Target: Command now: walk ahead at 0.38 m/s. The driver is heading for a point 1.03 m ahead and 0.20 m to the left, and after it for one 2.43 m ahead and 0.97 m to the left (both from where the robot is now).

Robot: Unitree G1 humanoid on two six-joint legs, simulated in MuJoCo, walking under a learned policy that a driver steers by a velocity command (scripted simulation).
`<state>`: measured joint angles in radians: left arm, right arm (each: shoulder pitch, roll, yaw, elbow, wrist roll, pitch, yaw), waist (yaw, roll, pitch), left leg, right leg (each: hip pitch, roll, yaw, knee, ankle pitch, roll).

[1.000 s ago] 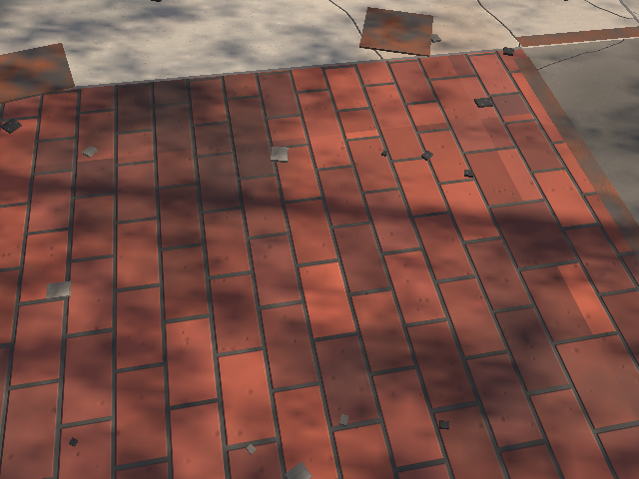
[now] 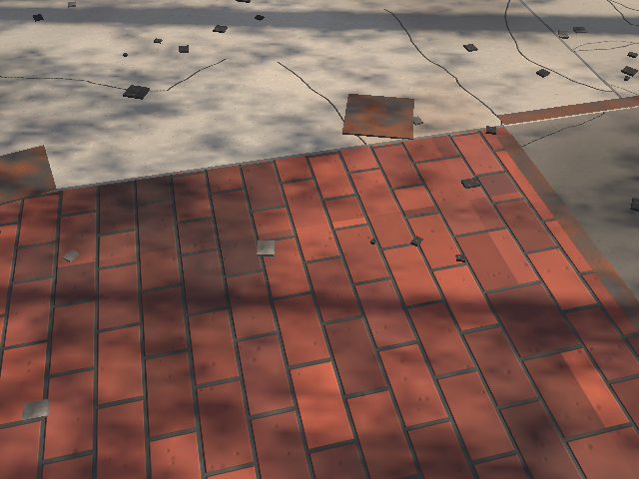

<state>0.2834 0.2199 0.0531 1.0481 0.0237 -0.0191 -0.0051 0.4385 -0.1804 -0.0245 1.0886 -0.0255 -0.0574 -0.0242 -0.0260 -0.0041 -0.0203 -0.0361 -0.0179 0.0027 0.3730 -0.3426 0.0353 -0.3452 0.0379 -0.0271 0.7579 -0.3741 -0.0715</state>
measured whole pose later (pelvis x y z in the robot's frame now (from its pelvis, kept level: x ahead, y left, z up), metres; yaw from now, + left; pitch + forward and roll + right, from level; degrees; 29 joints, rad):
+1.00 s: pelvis +0.51 +0.02 +0.00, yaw +17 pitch +0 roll +0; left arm 0.18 0.23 0.04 0.87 0.04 -0.07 0.00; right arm 0.28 -0.25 -0.08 0.96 0.00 -0.04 0.01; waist -0.01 -0.02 0.06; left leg -0.21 -0.15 0.02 0.38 -0.17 0.15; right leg -0.53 -0.10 0.02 1.15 -0.30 0.00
